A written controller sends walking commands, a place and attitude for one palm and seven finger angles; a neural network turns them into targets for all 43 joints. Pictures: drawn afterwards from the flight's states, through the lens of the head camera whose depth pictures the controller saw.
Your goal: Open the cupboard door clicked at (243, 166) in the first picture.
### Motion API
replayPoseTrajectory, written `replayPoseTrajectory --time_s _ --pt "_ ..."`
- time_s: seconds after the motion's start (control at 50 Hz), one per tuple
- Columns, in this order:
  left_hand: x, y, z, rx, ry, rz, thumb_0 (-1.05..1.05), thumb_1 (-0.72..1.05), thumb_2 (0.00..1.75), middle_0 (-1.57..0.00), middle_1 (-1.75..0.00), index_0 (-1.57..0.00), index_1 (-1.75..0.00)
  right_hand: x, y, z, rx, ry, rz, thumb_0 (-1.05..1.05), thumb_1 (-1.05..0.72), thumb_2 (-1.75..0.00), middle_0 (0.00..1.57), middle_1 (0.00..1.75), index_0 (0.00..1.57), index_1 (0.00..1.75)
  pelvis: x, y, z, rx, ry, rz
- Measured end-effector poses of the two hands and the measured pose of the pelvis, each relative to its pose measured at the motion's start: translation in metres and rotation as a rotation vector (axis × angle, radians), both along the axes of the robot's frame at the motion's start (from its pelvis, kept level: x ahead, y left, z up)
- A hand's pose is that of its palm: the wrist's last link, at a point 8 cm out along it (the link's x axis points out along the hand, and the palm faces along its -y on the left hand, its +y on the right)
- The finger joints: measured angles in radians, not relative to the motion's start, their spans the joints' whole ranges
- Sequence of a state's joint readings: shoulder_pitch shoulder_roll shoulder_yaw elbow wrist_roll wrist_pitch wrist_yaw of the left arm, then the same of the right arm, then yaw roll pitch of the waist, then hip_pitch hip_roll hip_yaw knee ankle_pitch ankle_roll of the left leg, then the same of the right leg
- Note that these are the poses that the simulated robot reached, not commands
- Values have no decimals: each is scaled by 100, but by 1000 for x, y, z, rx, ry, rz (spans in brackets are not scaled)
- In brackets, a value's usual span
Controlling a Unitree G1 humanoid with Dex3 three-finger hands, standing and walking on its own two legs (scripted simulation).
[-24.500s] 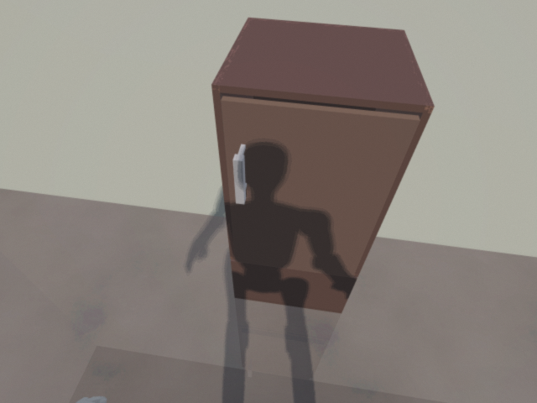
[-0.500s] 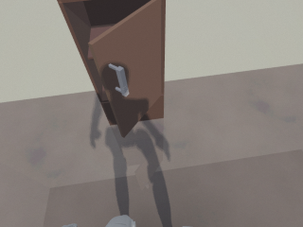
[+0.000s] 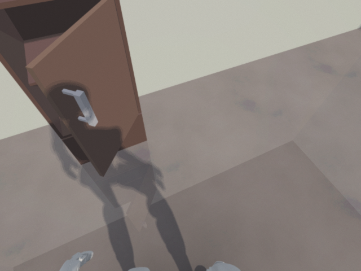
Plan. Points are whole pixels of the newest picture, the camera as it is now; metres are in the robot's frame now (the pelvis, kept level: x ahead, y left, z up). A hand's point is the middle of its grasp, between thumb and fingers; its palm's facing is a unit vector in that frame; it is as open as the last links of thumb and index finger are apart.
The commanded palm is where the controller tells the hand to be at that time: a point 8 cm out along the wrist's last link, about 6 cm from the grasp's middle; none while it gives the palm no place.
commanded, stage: walk to a spot facing it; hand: left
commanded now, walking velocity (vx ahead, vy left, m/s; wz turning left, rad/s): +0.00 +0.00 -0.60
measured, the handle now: (80, 107) +0.52 +0.35 -0.03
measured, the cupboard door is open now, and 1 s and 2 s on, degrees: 47 47 47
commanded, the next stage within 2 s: none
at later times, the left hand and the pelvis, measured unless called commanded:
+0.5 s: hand (128, 252) +0.17 +0.15 -0.15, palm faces -0.30 -0.93 -0.22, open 7.4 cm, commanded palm none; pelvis +0.00 -0.02 +0.00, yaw -18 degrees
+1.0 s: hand (159, 222) +0.25 +0.08 -0.17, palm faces -0.55 -0.82 -0.18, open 7.4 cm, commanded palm none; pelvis +0.10 -0.07 +0.01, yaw -37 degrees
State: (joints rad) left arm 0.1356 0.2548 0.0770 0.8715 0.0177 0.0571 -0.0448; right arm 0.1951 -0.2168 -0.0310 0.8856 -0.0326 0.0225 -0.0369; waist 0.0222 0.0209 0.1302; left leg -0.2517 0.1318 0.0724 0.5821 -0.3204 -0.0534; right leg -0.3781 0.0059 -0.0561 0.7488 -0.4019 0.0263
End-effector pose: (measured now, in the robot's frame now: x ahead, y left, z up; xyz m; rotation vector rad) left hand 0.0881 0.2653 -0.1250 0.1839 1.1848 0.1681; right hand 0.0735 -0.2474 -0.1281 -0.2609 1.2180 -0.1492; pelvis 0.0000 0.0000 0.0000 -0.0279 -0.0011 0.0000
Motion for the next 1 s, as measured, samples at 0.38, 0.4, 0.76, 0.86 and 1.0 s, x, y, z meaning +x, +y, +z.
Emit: replayPoseTrajectory --time_s 0.38,0.4,0.76,0.86,1.0 --pt "55 -32 -11 -18 45 -249 1 91 90 -20 -30 -20 -30 -81 -16 11 -40 15 -260 0 -91 -90 20 30 20 30 0 -1 0 9 13 -236" --pt "60 -37 -8 -21 35 -261 1 91 90 -20 -30 -20 -30 -87 -15 12 -33 29 -270 0 -91 -90 20 30 20 30 0 -3 2 6 13 -248" --pt "88 -104 6 17 77 -457 1 91 90 -20 -30 -20 -30 -93 -64 12 22 -52 -509 0 -91 -90 20 30 20 30 28 -46 10 54 3 -481" --pt "101 -98 -9 5 160 -476 1 91 90 -20 -30 -20 -30 -49 -72 19 -27 -159 -525 0 -91 -90 20 30 20 30 62 -46 3 38 9 -556" --pt "183 -139 -12 -10 136 -597 1 91 90 -20 -30 -20 -30 -65 -54 18 -22 -90 -621 0 -91 -90 20 30 20 30 96 -66 5 28 13 -638"
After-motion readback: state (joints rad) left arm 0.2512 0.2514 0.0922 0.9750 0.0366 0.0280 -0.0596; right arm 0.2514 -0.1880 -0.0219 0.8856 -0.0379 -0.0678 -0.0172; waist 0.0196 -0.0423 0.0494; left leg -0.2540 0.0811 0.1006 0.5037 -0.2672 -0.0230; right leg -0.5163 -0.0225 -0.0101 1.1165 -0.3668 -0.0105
